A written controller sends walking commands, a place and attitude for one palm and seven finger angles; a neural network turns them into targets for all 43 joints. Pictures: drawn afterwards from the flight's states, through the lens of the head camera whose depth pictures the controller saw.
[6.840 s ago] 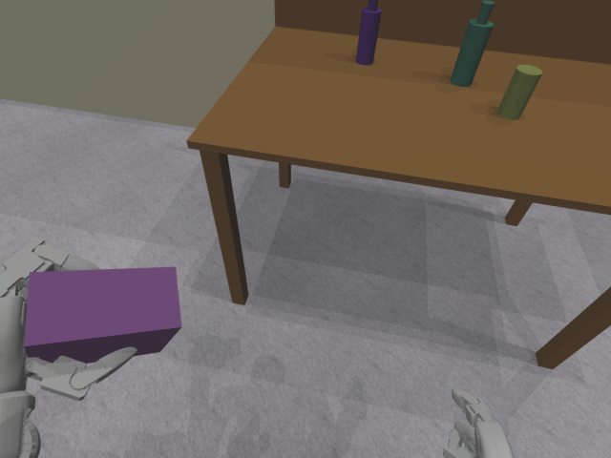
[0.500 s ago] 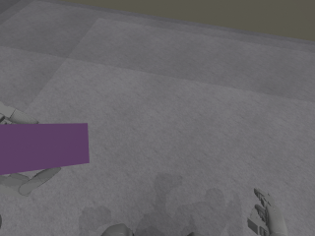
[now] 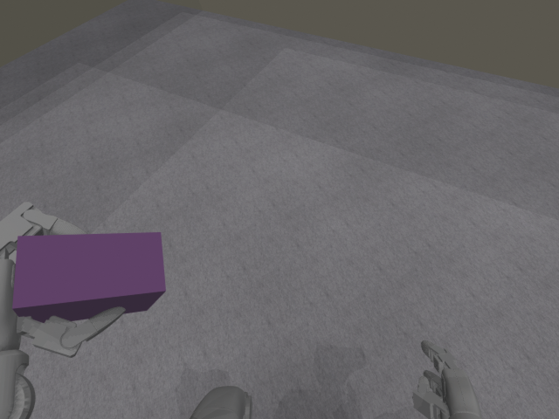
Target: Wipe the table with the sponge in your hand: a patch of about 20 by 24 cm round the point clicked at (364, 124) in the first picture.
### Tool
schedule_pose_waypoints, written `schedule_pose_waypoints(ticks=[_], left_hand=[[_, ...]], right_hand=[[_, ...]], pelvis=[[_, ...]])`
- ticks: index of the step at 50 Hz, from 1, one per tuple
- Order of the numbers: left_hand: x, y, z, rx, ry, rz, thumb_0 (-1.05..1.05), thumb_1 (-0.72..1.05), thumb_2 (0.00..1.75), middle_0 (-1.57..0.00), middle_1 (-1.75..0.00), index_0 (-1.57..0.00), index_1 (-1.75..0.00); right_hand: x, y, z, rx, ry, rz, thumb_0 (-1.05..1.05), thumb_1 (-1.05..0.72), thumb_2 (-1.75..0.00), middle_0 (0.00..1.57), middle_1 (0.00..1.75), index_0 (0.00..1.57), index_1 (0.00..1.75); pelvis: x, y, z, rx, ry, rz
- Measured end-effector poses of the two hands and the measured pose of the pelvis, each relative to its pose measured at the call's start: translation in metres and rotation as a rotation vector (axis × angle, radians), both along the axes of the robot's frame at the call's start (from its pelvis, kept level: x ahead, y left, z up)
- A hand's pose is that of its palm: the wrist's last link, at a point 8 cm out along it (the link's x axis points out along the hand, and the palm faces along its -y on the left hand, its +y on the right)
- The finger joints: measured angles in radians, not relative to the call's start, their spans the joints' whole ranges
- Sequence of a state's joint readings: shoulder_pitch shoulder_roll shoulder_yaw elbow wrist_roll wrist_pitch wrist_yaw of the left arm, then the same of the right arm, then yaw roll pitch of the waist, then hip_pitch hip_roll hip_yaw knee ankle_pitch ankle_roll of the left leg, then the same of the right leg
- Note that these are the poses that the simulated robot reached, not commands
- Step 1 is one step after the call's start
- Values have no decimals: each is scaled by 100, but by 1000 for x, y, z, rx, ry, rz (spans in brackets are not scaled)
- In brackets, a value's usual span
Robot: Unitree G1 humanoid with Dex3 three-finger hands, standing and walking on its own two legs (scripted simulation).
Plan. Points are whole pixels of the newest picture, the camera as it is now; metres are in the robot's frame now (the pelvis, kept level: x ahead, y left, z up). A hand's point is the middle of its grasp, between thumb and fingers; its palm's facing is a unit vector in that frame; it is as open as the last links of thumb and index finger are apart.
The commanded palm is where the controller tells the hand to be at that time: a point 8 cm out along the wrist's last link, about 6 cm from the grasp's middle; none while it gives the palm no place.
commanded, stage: turn to face it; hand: left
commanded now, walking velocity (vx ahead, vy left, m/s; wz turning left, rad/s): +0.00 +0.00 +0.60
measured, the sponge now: (114, 278) +0.24 +0.19 +0.15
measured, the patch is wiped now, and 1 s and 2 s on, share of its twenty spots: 0.00 0.00 0.00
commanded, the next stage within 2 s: none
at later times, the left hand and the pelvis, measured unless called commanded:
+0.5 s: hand out of the picture +0.10 +0.23 +0.17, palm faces +0.60 -0.61 -0.52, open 10.4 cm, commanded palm +0.04 +0.26 +0.18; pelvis -0.02 -0.05 -0.01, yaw +18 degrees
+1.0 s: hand out of the picture -0.07 +0.21 +0.17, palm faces +0.80 -0.45 -0.41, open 10.5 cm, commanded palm -0.14 +0.22 +0.18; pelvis -0.10 -0.10 +0.00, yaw +37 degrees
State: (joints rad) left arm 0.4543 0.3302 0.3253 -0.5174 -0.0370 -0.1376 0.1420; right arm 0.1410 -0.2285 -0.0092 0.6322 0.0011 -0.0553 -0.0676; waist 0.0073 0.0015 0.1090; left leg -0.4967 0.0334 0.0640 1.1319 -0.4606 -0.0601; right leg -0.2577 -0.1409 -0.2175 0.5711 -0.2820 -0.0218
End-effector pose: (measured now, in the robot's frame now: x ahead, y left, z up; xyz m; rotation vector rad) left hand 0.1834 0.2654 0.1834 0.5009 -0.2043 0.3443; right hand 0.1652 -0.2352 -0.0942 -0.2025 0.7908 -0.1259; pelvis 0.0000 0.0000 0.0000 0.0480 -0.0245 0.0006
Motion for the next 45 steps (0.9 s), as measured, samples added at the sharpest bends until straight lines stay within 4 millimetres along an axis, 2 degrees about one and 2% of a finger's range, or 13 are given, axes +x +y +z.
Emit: schedule_pose_waypoints(ticks=[4,7,9,13,18,22,24,27,33,38,41,45], left_hand=[[-9,4,9,31,-40,-8,-1,-52,100,-68,-136,-70,-136],[-21,15,13,59,-94,4,-1,-52,100,-68,-136,-70,-136],[-28,24,12,76,-136,13,-1,-52,100,-68,-136,-70,-136],[-44,35,5,92,-98,74,-1,-52,100,-68,-136,-70,-136],[-79,19,10,80,-37,147,-1,-52,100,-68,-136,-70,-136],[-110,-1,14,123,-6,226,-1,-52,100,-68,-136,-70,-136],[-123,-9,13,129,2,283,-1,-52,100,-68,-136,-70,-136],[-142,-16,10,78,7,368,-1,-52,100,-68,-136,-70,-136],[-175,-27,4,12,20,446,-1,-52,100,-68,-136,-70,-136],[-208,-34,8,11,-35,474,-1,-52,100,-68,-136,-70,-136],[-236,-34,9,23,-86,497,-1,-52,100,-68,-136,-70,-136],[-273,-31,2,40,-144,521,-1,-52,100,-68,-136,-70,-136]], right_hand=[[16,-17,21,-86,-43,7,2,-91,-89,20,30,20,30],[28,-18,28,-134,-75,24,2,-91,-89,20,30,19,30],[33,-13,26,-139,-101,27,2,-91,-90,20,30,19,30],[31,12,20,-51,-80,90,1,-91,-90,19,30,19,30],[22,43,6,69,-38,213,1,-91,-89,20,30,19,30],[19,52,-14,142,-9,308,1,-90,-89,20,30,20,30],[20,51,-24,157,10,349,1,-90,-89,20,30,20,30],[22,42,-25,134,33,394,2,-90,-89,20,30,20,30],[32,13,0,37,-9,415,2,-90,-89,20,30,20,30],[40,-4,23,-63,-71,454,2,-90,-89,20,30,20,30],[40,-4,32,-110,-100,486,2,-91,-89,20,30,19,30],[28,9,32,-111,-142,520,2,-91,-90,19,30,19,30]], pelvis=[[2,-2,0,4,22,50],[3,5,-8,-7,33,81],[0,8,-17,-10,28,99],[-5,0,-12,-38,21,156],[-10,-18,-6,-65,19,228],[-14,-40,-12,-57,10,276],[-20,-50,-15,-61,-10,302],[-27,-62,-10,-25,-24,341],[-40,-80,3,18,-14,420],[-55,-87,5,10,12,482],[-69,-88,0,-7,20,517],[-90,-90,-13,-8,0,554]])
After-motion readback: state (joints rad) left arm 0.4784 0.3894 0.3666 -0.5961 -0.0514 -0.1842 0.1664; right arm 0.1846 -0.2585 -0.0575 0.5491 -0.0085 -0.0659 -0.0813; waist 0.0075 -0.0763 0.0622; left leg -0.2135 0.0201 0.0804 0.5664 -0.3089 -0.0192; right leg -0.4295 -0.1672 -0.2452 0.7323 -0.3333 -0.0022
